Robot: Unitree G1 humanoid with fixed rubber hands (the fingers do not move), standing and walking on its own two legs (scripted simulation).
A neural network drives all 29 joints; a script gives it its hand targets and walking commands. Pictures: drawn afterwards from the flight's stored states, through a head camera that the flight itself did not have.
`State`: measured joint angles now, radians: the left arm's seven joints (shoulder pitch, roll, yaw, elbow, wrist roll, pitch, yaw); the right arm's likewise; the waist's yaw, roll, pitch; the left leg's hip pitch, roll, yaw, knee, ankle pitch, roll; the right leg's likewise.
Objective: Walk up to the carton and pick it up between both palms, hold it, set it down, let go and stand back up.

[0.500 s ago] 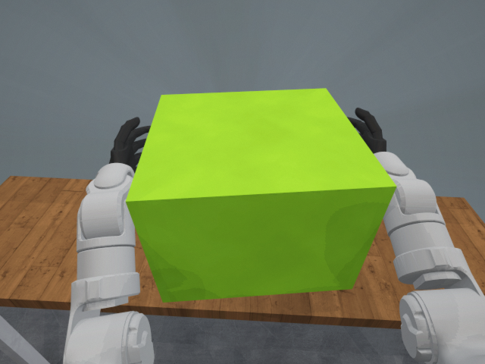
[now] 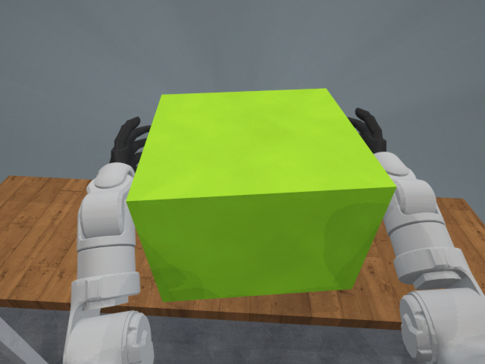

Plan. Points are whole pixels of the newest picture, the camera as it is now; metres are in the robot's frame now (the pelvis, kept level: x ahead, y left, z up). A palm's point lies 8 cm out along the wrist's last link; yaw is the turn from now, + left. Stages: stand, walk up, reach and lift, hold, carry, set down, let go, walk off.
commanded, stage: hold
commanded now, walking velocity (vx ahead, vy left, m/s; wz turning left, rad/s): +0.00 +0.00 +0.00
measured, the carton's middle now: (251, 186) +0.36 +0.01 +0.16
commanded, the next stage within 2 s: set down in 1.00 s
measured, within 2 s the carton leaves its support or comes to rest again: neither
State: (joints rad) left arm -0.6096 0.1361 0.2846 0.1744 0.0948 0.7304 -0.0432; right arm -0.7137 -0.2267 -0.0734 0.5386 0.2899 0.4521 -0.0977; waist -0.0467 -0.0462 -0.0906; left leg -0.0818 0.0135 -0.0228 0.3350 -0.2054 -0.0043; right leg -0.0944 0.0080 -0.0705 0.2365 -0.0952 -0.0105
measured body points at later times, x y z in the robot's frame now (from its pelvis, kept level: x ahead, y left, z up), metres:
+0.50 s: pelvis +0.00 +0.00 +0.00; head -0.05 +0.03 +0.45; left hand +0.37 +0.20 +0.20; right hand +0.38 -0.19 +0.21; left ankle -0.01 +0.12 -0.75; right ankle +0.02 -0.11 -0.75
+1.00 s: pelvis -0.01 +0.00 +0.00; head -0.06 +0.02 +0.45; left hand +0.37 +0.20 +0.21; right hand +0.37 -0.19 +0.21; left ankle -0.01 +0.12 -0.75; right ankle +0.02 -0.11 -0.75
